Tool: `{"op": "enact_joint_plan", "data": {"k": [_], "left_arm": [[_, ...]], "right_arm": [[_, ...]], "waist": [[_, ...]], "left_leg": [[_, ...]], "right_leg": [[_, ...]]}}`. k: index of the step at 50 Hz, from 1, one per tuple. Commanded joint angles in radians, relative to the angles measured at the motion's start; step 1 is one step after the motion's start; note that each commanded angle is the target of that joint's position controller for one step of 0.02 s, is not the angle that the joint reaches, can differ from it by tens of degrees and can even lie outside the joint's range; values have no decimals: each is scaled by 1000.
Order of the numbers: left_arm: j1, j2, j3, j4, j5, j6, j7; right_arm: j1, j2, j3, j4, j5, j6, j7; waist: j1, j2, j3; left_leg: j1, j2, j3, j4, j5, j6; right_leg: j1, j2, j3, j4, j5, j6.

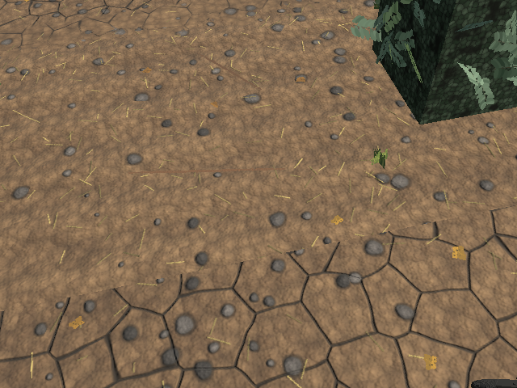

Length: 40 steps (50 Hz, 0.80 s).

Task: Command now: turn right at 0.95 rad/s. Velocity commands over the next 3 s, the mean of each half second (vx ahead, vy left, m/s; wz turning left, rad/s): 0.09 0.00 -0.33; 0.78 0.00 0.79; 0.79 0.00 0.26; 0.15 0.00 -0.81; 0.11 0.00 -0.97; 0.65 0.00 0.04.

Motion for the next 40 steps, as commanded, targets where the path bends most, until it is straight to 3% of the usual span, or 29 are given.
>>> {"op": "enact_joint_plan", "data": {"k": [1, 5, 8, 10, 12, 13, 15, 16, 17, 18, 19, 20, 21, 22, 23, 25, 27, 28, 29, 30, 31, 32, 33, 34, 35, 36, 38, 39, 40], "left_arm": [[-46, 154, 35, -115, -8, -26, 2], [8, 156, 33, -129, -24, -14, -6], [19, 161, 33, -131, -27, -1, -7], [-8, 160, 31, -138, -39, 10, -3], [-51, 136, 12, -138, -53, 24, 2], [-117, 99, -12, -143, -61, 35, -2], [-173, -3, -70, -109, -86, 68, -38], [-118, -47, -91, -72, -113, 80, -62], [32, -15, -69, -53, -124, 88, -65], [69, 86, -36, -34, -97, 99, -48], [-40, 180, -4, -63, -37, 100, -13], [-84, 164, -1, -73, 21, 93, 15], [-111, 103, -20, -77, 52, 84, 40], [-152, 13, -52, -75, 52, 75, 55], [-205, -43, -70, -90, 35, 67, 65], [-248, -58, -75, -117, 23, 55, 69], [-135, -60, -76, -85, 13, 38, 56], [-68, -58, -78, -54, 7, 23, 52], [58, 108, 8, -16, -90, 55, 73], [168, 210, 33, 2, -70, 74, 91], [165, 239, 49, 19, -58, 88, 88], [157, 166, 37, 21, -53, 85, 87], [133, 112, 26, 21, -50, 77, 83], [79, 93, 20, 15, -43, 65, 80], [70, 93, 17, 30, -43, 47, 81], [83, 106, 23, 62, -37, 25, 78], [115, 98, 21, 94, -32, 4, 72], [138, 66, 16, 132, -35, -11, 77], [149, 74, 15, 145, -33, -19, 80]], "right_arm": [[50, -79, -10, -42, -3, 7, -1], [-16, -65, 2, -43, 11, -3, -13], [-31, -56, 6, -28, 22, -20, -11], [5, -53, 5, 10, 14, -19, 8], [22, -27, 9, 40, 6, -12, 39], [49, -1, 14, 58, 8, -11, 61], [72, 58, 30, 84, 38, -9, 119], [115, 72, 37, 97, 51, -14, 147], [45, -6, 34, 61, 58, -29, 154], [-19, -63, 20, 52, 22, -23, 151], [50, -185, -43, 70, 1, -18, 128], [96, -199, -55, 89, 12, -32, 113], [95, -136, -40, 84, 21, -48, 96], [104, -60, -22, 90, 30, -65, 78], [124, -23, -12, 89, 35, -78, 69], [110, -31, -19, 72, 22, -89, 69], [6, -60, -32, 38, 38, -74, 80], [-27, -71, -43, 19, 30, -65, 86], [-9, -199, -107, 49, 84, 16, 85], [-45, -88, -82, -1, 101, 36, 86], [-89, -31, -56, -61, 78, 48, 80], [-114, -32, -56, -61, 49, 58, 74], [-104, -17, -56, -45, 46, 62, 81], [-104, -17, -60, -35, 49, 65, 96], [-120, -28, -65, -44, 42, 70, 115], [-96, -57, -77, -32, 24, 77, 122], [-106, -92, -94, -16, 28, 83, 122], [-140, -83, -98, -16, 22, 78, 122], [-135, -78, -95, 1, 20, 71, 130]], "waist": [[-31, -87, -75], [31, -102, -88], [52, -106, -110], [65, -85, -132], [59, -53, -127], [21, -21, -125], [-46, 16, -98], [-42, 13, -105], [75, 95, -129], [120, 37, -113], [47, 31, -53], [36, 23, 7], [23, 57, 13], [-8, 95, -12], [-38, 107, -19], [-39, 119, -15], [51, 84, 23], [69, 73, 3], [119, 100, -81], [167, -78, -87], [157, -204, -4], [142, -70, 68], [119, 0, 83], [104, -23, 99], [97, -88, 101], [85, -99, 82], [80, -70, 50], [68, -69, 88], [68, -65, 98]], "left_leg": [[46, -4, 9, -16, 18, -16], [-27, -16, -6, -143, -25, -10], [-30, -43, -6, -212, -36, -2], [-16, -23, 21, -217, -44, -4], [72, 1, 42, -249, -10, -3], [184, 14, 44, -318, 65, 2], [434, 23, 21, -501, 330, 41], [514, 57, -12, -521, 467, 75], [488, 144, -127, -560, 583, 193], [315, 113, -153, -601, 199, 230], [176, 57, -159, -689, -370, 270], [127, 92, -277, -758, -509, 322], [202, 157, -386, -773, -461, 380], [295, 198, -434, -766, -367, 411], [321, 204, -446, -763, -294, 416], [280, 158, -424, -768, -207, 406], [145, 62, -339, -694, -183, 395], [103, 25, -317, -629, -138, 386], [12, -19, -289, -510, 11, 293], [-196, -118, -90, -240, 25, 209], [-410, -95, 24, -106, -144, 194], [-474, 7, 8, -4, -120, 196], [-445, 36, -3, 23, -55, 192], [-367, 48, 16, 19, 41, 178], [-338, 43, 45, 55, 95, 172], [-348, 58, 25, 98, 166, 177], [-367, 42, 28, 65, 262, 172], [-423, 64, -30, 15, 329, 178], [-413, 57, -19, -35, 408, 184]], "right_leg": [[-15, -238, 309, -77, 267, -158], [115, -244, 457, 4, 279, -171], [156, -238, 539, 44, 360, -176], [157, -261, 520, 64, 416, -182], [56, -250, 493, 71, 412, -163], [-43, -222, 457, 82, 373, -131], [-227, -148, 397, 57, 199, -39], [-243, -106, 340, 44, 47, 53], [-199, -48, 221, 66, -169, 150], [-80, -45, 139, 61, -234, 171], [-55, -5, 63, 128, -456, 142], [-83, -17, 43, 185, -544, 129], [-139, -36, 13, 224, -474, 144], [-169, -50, -40, 244, -343, 174], [-176, -70, -61, 267, -294, 189], [-138, -64, -96, 331, -330, 175], [60, -38, -169, 100, -248, 149], [154, -27, -186, 80, -169, 132], [353, -126, -45, -39, -151, 70], [540, -302, 164, -116, -290, 13], [507, -491, 409, -152, -266, -72], [461, -547, 424, -143, -202, -113], [404, -520, 348, -155, -190, -105], [325, -458, 209, -206, -173, -84], [295, -429, 140, -224, -101, -78], [338, -422, 83, -201, 2, -67], [388, -368, -34, -182, 74, -29], [433, -376, -61, -165, 39, 7], [425, -369, -103, -146, 29, 28]]}}
Next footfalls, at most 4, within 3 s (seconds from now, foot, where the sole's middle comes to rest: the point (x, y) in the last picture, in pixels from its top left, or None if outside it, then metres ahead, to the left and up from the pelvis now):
0.30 left None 0.06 0.15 -0.78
1.08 left None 0.44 0.23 -0.95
1.44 right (184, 281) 0.87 0.32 -0.95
1.92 left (136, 246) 1.01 0.50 -0.95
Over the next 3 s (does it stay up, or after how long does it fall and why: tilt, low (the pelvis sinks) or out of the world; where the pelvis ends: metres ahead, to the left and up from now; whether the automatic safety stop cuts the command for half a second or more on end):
stays up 1.19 0.18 -0.21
